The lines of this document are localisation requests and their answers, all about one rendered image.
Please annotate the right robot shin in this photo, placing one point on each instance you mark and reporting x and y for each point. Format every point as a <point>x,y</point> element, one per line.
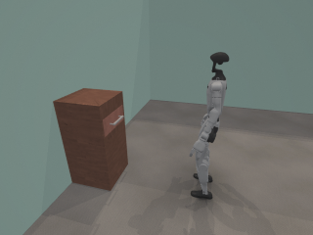
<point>207,159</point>

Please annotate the cabinet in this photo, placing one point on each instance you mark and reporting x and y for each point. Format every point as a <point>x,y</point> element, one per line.
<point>93,159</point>

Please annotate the handle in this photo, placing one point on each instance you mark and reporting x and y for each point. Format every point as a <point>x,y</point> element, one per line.
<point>120,118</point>

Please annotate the left robot hand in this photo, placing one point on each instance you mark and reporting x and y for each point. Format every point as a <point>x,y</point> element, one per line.
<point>199,146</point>

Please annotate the robot head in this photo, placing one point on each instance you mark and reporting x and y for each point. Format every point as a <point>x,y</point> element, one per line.
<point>219,58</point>

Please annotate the robot left forearm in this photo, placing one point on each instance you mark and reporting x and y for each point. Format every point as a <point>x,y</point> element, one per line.
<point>211,121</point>

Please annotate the left robot upper arm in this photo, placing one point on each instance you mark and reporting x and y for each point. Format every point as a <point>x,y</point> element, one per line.
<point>216,89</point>

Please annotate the right robot hand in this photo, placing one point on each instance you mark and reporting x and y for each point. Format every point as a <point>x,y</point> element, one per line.
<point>204,118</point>

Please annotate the drawer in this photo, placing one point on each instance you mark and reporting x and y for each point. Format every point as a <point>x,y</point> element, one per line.
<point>112,118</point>

